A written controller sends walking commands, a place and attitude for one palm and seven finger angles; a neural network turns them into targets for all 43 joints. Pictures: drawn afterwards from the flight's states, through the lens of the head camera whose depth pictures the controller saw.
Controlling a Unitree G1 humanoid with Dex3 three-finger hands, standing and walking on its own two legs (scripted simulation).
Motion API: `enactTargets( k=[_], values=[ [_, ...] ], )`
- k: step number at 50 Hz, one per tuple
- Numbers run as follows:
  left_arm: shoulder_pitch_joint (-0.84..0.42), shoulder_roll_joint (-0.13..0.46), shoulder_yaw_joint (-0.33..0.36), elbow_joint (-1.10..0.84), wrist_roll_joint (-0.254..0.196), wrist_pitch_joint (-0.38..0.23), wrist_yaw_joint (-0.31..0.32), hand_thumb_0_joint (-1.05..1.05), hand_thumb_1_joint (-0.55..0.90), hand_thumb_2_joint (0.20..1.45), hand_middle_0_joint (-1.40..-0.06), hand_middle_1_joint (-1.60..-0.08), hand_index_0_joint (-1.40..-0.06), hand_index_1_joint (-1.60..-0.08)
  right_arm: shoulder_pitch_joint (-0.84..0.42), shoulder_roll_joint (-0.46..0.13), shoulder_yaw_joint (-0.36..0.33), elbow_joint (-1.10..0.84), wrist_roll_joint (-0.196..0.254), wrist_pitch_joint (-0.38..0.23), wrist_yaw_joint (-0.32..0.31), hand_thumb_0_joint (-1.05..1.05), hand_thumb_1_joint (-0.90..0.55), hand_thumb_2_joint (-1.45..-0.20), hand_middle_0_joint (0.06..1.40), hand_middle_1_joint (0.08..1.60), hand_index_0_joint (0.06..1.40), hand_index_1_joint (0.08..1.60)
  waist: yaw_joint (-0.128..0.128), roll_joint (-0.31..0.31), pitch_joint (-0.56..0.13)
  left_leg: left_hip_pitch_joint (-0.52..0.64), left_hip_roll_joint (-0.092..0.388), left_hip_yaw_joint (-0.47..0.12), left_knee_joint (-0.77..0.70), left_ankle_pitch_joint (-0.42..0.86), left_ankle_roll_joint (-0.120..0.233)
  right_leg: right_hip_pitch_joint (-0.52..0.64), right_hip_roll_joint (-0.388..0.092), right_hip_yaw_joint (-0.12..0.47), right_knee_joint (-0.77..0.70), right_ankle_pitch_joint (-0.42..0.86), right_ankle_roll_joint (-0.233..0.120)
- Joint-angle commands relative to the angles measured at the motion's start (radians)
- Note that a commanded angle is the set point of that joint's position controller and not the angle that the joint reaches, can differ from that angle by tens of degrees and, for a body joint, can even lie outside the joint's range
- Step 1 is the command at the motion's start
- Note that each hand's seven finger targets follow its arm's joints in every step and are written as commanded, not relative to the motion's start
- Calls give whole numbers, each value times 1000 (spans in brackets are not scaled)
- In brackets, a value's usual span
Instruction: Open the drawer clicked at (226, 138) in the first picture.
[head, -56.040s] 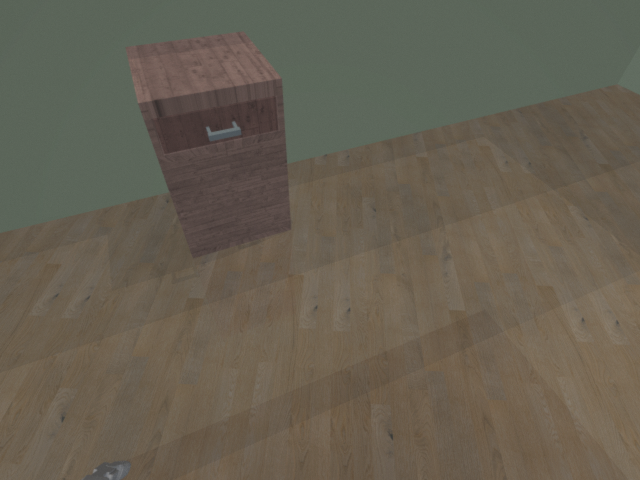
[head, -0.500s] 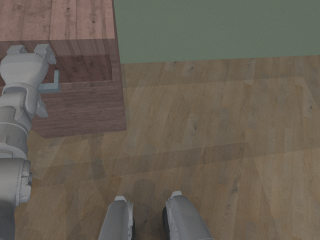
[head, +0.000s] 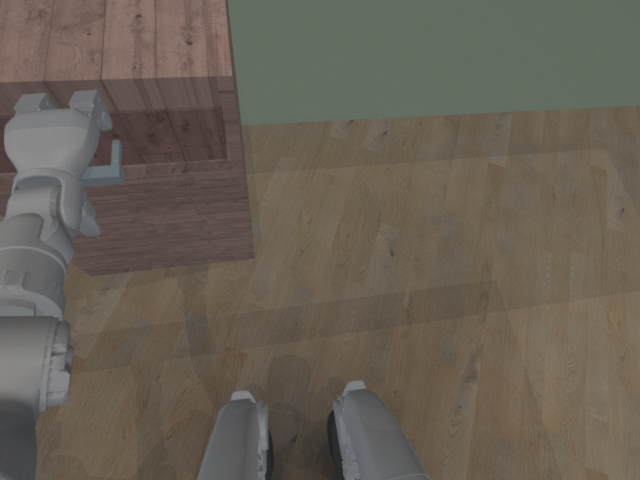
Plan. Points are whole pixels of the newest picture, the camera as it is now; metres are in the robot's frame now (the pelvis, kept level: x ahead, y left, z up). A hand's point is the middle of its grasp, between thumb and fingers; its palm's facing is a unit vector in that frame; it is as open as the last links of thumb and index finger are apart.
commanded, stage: lower the fingers behind the handle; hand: left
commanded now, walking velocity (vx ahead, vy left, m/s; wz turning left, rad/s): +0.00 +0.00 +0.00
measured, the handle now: (83, 163) +0.55 +0.30 -0.08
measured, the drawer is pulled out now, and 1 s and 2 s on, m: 0.00 0.00 0.00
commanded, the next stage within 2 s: lift the fingers back up to retry in 1.60 s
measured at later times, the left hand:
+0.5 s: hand (90, 189) +0.50 +0.28 -0.06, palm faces -0.08 -0.04 -1.00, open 13.8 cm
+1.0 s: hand (82, 187) +0.51 +0.29 -0.07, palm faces -0.05 -0.01 -1.00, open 13.8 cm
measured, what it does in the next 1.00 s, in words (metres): lowers itself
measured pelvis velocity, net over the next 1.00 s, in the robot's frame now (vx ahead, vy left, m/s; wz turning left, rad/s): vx -0.01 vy -0.01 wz -0.01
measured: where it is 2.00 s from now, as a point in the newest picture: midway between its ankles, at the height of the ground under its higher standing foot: outside the picture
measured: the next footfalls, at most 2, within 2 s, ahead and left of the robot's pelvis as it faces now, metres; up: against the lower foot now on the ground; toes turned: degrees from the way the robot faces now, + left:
none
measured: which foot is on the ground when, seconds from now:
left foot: down 0.00-1.00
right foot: down 0.00-1.00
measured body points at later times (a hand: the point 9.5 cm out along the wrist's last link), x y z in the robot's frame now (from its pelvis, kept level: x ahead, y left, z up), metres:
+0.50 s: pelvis -0.01 -0.01 -0.03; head +0.18 +0.02 +0.38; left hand +0.50 +0.27 -0.01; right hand +0.02 -0.29 -0.14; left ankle +0.02 +0.08 -0.62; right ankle +0.04 -0.14 -0.62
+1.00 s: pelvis -0.01 -0.01 -0.05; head +0.17 +0.03 +0.35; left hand +0.50 +0.29 -0.02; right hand +0.02 -0.28 -0.17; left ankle +0.02 +0.08 -0.62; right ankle +0.04 -0.14 -0.62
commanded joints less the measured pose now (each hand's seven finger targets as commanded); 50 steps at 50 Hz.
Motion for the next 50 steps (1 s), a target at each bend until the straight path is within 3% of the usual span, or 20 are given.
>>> enactTargets(
  k=[1, 5, 6, 8, 10, 16, 18, 21, 23, 24, 26, 28, 32, 36, 38, 40, 43, 46, 48, 50],
  values=[
    [-389, 265, 34, -153, -5, 3, 20, 0, -500, 300, -300, -1200, -300, -1200, 181, -202, -65, -35, -2, -3, -18, 0, -900, -900, 200, 300, 200, 300, -21, 127, -487, 501, 36, -55, -178, 376, -21, 134, 10, -39, -126, 159, -69],
    [-358, 268, 33, -114, -4, -20, 7, 0, -500, 300, -300, -1200, -300, -1200, 176, -203, -59, -40, -3, -8, -25, 0, -900, -900, 200, 300, 200, 300, -20, 107, -443, 431, 31, -44, -157, 339, -14, 121, 8, -35, -108, 144, -71],
    [-364, 250, 20, -123, -1, -30, 7, 0, -500, 300, -300, -1200, -300, -1200, 176, -202, -62, -44, -5, -11, -25, 0, -900, -900, 200, 300, 200, 300, -26, 111, -468, 433, 31, -45, -149, 341, -14, 109, 7, -32, -101, 145, -69],
    [-363, 221, 7, -105, -3, -40, 10, 0, -500, 300, -300, -1200, -300, -1200, 175, -198, -65, -41, -6, -14, -23, 0, -900, -900, 200, 300, 200, 300, -36, 108, -448, 419, 33, -44, -136, 344, -12, 88, 6, -33, -94, 147, -70],
    [-341, 234, 16, -86, 1, -41, 15, 0, -500, 300, -300, -1200, -300, -1200, 177, -203, -64, -43, -7, -12, -23, 0, -900, -900, 200, 300, 200, 300, -27, 103, -440, 386, 30, -42, -121, 327, -15, 76, 7, -33, -78, 137, -71],
    [-342, 276, 38, -81, 7, -25, 26, 0, -500, 300, -300, -1200, -300, -1200, 182, -209, -61, -50, -6, -8, -18, 0, -900, -900, 200, 300, 200, 300, -22, 80, -495, 332, 23, -27, -85, 310, -7, 94, 9, -26, -51, 144, -67],
    [-368, 272, 37, -130, -2, -35, 19, 0, -500, 300, -300, -1200, -300, -1200, 172, -207, -62, -56, -7, -11, -18, 0, -900, -900, 200, 300, 200, 300, -16, 117, -526, 338, 23, -28, -79, 302, -8, 97, 8, -22, -42, 139, -70],
    [-418, 345, 84, -242, -1, -81, 20, 0, -500, 300, -300, -1200, -300, -1200, 163, -206, -64, -57, -10, -19, -23, 0, -900, -900, 200, 300, 200, 300, -8, 163, -627, 382, 25, -34, -54, 331, -8, 99, 13, -15, -19, 150, -68],
    [-427, 409, 141, -293, -3, -114, 33, 0, -500, 300, -300, -1200, -300, -1200, 153, -207, -64, -52, -14, -24, -28, 0, -900, -900, 200, 300, 200, 300, 2, 156, -662, 369, 25, -33, -33, 341, -5, 114, 11, -9, -4, 160, -67],
    [-417, 409, 137, -282, 5, -118, 46, 0, -500, 300, -300, -1200, -300, -1200, 151, -205, -63, -51, -13, -26, -28, 0, -900, -900, 200, 300, 200, 300, 2, 175, -662, 367, 23, -35, -30, 336, -8, 98, 13, -11, 4, 149, -66],
    [-377, 353, 107, -225, 12, -105, 64, 0, -500, 300, -300, -1200, -300, -1200, 150, -200, -64, -37, -15, -30, -22, 0, -900, -900, 200, 300, 200, 300, -6, 162, -598, 334, 25, -31, -19, 325, -8, 63, 12, -18, 9, 141, -66],
    [-338, 348, 114, -170, 10, -83, 75, 0, -500, 300, -300, -1200, -300, -1200, 150, -205, -61, -36, -16, -28, -15, 0, -900, -900, 200, 300, 200, 300, 0, 150, -562, 313, 25, -34, -23, 318, -11, 45, 12, -26, 15, 131, -69],
    [-351, 301, 69, -126, 3, -39, 67, 0, -500, 300, -300, -1200, -300, -1200, 160, -208, -61, -34, -14, -27, -6, 0, -900, -900, 200, 300, 200, 300, -16, 146, -536, 303, 26, -38, -19, 302, -14, 14, 14, -35, 19, 122, -68],
    [-418, 309, 57, -192, 8, -42, 35, 0, -500, 300, -300, -1200, -300, -1200, 170, -209, -64, -36, -14, -28, -13, 0, -900, -900, 200, 300, 200, 300, -29, 147, -616, 340, 30, -51, -1, 327, -12, 8, 13, -34, 38, 138, -65],
    [-415, 283, 35, -159, 15, -33, 23, 0, -500, 300, -300, -1200, -300, -1200, 173, -205, -63, -25, -14, -28, -11, 0, -900, -900, 200, 300, 200, 300, -33, 171, -591, 340, 29, -54, 4, 332, -15, -20, 13, -38, 44, 133, -69],
    [-383, 249, 15, -136, 14, -28, 9, 0, -500, 300, -300, -1200, -300, -1200, 174, -204, -62, -25, -14, -23, -13, 0, -900, -900, 200, 300, 200, 300, -33, 152, -541, 326, 31, -61, 6, 318, -20, -51, 15, -45, 51, 115, -71],
    [-385, 218, -2, -133, 5, -31, -4, 0, -500, 300, -300, -1200, -300, -1200, 173, -200, -62, -29, -15, -22, -13, 0, -900, -900, 200, 300, 200, 300, -43, 135, -532, 303, 31, -59, 15, 307, -15, -62, 13, -44, 56, 114, -71],
    [-369, 246, 4, -100, 9, -29, -15, 0, -500, 300, -300, -1200, -300, -1200, 171, -204, -53, -35, -12, -19, -16, 0, -900, -900, 200, 300, 200, 300, -43, 100, -486, 226, 26, -48, 28, 236, -8, -68, 16, -42, 65, 77, -69],
    [-367, 261, 15, -111, 12, -35, -21, 0, -500, 300, -300, -1200, -300, -1200, 166, -205, -51, -40, -13, -19, -17, 0, -900, -900, 200, 300, 200, 300, -32, 125, -494, 218, 25, -49, 31, 234, -10, -71, 13, -42, 79, 75, -75],
    [-358, 237, -1, -119, 13, -36, -22, 0, -500, 300, -300, -1200, -300, -1200, 166, -202, -52, -45, -12, -18, -14, 0, -900, -900, 200, 300, 200, 300, -27, 155, -506, 238, 24, -54, 38, 247, -16, -98, 15, -46, 92, 75, -77]
  ],
)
